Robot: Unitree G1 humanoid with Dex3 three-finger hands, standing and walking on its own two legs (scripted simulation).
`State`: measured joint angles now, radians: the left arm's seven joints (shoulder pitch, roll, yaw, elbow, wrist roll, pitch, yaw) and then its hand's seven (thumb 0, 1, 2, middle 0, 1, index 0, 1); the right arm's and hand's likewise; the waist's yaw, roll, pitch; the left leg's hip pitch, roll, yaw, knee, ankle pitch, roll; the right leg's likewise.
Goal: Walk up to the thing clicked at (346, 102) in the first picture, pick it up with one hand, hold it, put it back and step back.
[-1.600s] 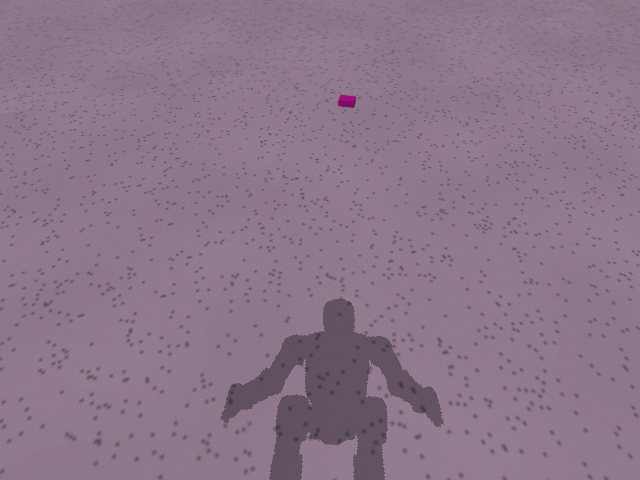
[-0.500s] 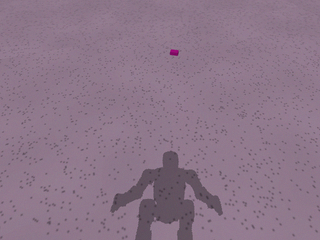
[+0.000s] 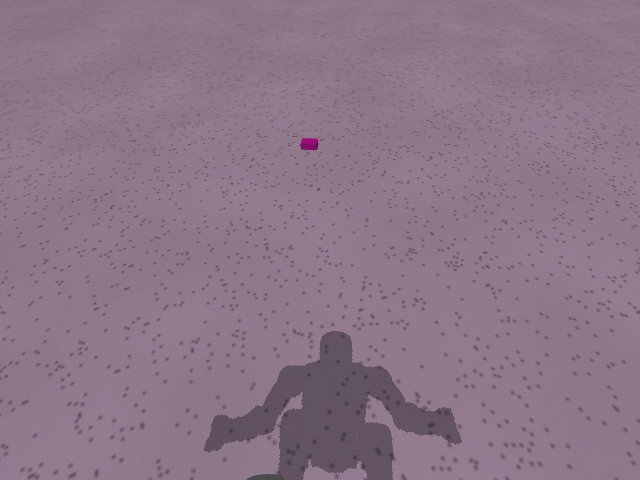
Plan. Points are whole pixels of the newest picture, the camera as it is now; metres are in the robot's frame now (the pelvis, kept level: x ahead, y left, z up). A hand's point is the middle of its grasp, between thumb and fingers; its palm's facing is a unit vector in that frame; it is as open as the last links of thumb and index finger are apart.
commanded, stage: walk up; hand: left
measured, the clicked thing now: (309, 144) +1.94 +0.21 -0.75
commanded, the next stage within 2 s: none
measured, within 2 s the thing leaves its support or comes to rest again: neither
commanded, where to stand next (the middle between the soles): +1.53 -0.02 m, yaw -3 degrees
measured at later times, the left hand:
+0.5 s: hand (172, 319) +0.40 +0.32 -0.14, palm faces -0.13 -0.93 -0.34, open 7.3 cm
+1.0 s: hand (242, 217) +0.65 +0.23 -0.12, palm faces -0.07 -0.93 -0.37, open 7.3 cm
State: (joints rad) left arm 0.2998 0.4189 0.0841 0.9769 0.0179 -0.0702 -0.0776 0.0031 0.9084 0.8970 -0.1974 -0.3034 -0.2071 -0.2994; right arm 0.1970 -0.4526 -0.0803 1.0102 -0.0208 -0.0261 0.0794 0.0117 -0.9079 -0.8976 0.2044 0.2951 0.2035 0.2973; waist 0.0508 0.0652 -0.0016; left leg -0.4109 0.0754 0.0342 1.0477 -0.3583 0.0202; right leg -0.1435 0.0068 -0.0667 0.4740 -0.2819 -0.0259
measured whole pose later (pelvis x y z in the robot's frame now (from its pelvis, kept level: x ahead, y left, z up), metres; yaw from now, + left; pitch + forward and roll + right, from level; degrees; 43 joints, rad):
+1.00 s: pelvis +0.58 -0.03 +0.01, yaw -4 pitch -3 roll +0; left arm 0.28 0.36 0.04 0.90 0.00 -0.10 -0.06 0.00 0.90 0.90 -0.20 -0.30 -0.21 -0.30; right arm 0.24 -0.44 -0.06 0.87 0.00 -0.05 0.07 0.01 -0.91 -0.90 0.21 0.30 0.21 0.30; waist 0.02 0.07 0.07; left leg -0.53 0.07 -0.06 1.01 -0.20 0.01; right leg -0.14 0.01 -0.09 0.43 -0.24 -0.05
